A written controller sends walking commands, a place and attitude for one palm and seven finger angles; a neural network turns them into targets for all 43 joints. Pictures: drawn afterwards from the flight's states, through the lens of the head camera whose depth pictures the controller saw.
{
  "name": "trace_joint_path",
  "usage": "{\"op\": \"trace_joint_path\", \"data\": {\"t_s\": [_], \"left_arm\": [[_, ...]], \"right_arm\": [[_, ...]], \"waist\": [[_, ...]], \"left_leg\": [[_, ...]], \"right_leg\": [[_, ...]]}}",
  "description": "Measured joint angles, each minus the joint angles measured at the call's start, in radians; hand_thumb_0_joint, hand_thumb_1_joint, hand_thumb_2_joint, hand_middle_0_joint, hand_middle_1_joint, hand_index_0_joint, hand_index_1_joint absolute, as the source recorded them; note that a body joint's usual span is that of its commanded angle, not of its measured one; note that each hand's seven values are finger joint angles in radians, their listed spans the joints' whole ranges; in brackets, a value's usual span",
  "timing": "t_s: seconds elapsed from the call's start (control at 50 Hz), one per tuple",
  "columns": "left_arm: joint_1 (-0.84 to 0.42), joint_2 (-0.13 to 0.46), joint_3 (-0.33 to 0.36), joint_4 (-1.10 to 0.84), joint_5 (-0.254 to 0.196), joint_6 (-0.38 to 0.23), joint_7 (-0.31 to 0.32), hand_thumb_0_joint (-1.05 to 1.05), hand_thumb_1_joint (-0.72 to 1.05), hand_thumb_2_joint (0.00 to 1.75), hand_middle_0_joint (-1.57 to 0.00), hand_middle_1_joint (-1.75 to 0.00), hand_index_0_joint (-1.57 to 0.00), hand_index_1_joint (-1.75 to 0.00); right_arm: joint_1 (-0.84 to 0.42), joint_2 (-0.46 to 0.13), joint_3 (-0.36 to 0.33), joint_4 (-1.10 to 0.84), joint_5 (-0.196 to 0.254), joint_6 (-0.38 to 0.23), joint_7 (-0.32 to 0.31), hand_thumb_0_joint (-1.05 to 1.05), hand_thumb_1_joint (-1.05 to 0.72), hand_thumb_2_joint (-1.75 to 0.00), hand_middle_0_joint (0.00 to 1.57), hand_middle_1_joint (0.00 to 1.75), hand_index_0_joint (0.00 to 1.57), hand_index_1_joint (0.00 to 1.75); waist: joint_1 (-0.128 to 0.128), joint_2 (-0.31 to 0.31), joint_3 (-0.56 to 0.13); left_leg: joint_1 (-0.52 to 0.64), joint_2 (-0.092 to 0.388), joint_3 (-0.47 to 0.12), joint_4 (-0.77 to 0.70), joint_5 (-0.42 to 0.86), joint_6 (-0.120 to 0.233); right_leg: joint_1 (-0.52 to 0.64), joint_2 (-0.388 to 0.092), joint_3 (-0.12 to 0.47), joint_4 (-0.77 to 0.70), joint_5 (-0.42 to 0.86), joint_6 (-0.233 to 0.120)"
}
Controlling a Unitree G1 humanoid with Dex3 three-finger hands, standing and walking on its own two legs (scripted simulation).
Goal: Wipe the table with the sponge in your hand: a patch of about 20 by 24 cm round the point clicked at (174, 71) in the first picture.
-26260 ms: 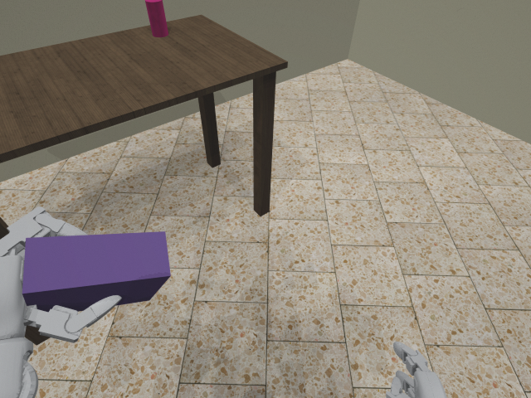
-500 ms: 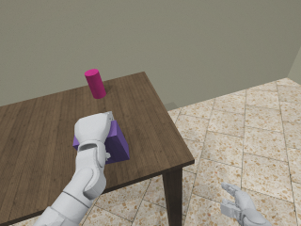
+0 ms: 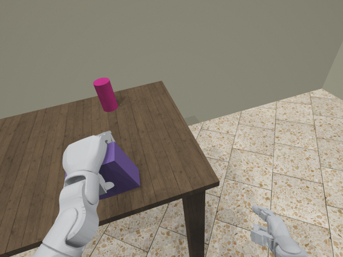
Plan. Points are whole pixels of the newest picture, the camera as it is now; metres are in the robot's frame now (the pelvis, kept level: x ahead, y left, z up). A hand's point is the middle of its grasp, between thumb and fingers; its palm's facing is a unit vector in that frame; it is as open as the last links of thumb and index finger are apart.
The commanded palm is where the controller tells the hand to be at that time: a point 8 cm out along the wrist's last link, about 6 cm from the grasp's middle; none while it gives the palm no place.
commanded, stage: slide back across to the middle lane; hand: left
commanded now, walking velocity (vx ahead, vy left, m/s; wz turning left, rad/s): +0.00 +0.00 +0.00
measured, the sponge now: (110, 177) +0.28 +0.19 +0.06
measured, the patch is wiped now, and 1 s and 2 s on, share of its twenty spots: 1.00 1.00 1.00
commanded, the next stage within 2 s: wipe forward along the middle lane in 0.22 s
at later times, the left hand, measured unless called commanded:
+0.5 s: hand (83, 171) +0.27 +0.24 +0.11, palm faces +0.03 -0.08 -1.00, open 9.7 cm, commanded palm +0.24 +0.25 +0.15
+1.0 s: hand (84, 152) +0.33 +0.26 +0.11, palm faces -0.05 -0.03 -1.00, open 9.7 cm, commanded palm +0.30 +0.27 +0.14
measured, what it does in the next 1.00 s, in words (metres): stands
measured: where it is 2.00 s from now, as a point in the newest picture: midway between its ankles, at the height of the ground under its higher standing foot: outside the picture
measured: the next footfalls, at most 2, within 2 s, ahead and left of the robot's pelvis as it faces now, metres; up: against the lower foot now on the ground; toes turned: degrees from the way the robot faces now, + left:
none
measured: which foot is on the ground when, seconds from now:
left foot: down 0.00-1.00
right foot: down 0.00-1.00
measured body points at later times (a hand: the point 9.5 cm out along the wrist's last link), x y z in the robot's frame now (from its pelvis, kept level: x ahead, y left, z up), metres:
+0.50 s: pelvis -0.01 -0.01 +0.00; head -0.04 -0.06 +0.45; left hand +0.26 +0.24 +0.16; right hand +0.22 -0.22 -0.09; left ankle -0.01 +0.14 -0.74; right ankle -0.03 -0.09 -0.74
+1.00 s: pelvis -0.01 -0.01 +0.00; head -0.02 -0.06 +0.45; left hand +0.33 +0.26 +0.16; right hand +0.18 -0.25 -0.12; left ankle -0.01 +0.14 -0.74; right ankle -0.03 -0.09 -0.74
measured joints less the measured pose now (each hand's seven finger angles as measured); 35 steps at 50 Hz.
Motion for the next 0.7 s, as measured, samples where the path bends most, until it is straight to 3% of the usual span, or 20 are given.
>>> {"op": "trace_joint_path", "data": {"t_s": [0.22, 0.46, 0.7], "left_arm": [[0.017, 0.048, 0.057, 0.027, -0.007, -0.012, -0.025, -0.01, -0.47, 1.08, -0.74, -1.42, -0.76, -1.38], [-0.04, 0.073, 0.065, 0.139, 0.031, -0.059, -0.068, -0.01, -0.47, 1.08, -0.76, -1.41, -0.77, -1.37], [-0.178, 0.08, 0.067, 0.322, 0.049, -0.127, -0.071, -0.01, -0.49, 1.09, -0.78, -1.39, -0.8, -1.35]], "right_arm": [[0.007, -0.008, 0.002, 0.011, -0.004, -0.023, -0.035, 0.01, -0.9, -0.9, 0.2, 0.3, 0.2, 0.3], [0.018, -0.016, 0.002, 0.036, -0.009, -0.062, -0.051, 0.01, -0.9, -0.9, 0.2, 0.3, 0.2, 0.3], [0.035, -0.013, 0.0, 0.063, -0.008, -0.083, -0.071, 0.01, -0.9, -0.9, 0.2, 0.3, 0.2, 0.3]], "waist": [[0.002, 0.007, 0.014], [0.001, 0.016, 0.021], [0.001, 0.013, 0.025]], "left_leg": [[0.003, 0.003, -0.005, -0.014, 0.019, 0.0], [-0.007, 0.001, -0.019, -0.018, 0.031, 0.002], [-0.026, -0.001, -0.038, -0.028, 0.043, 0.007]], "right_leg": [[0.003, 0.004, -0.004, -0.011, 0.016, -0.004], [-0.002, 0.002, -0.017, -0.017, 0.024, -0.006], [-0.012, 0.002, -0.035, -0.03, 0.033, -0.01]]}}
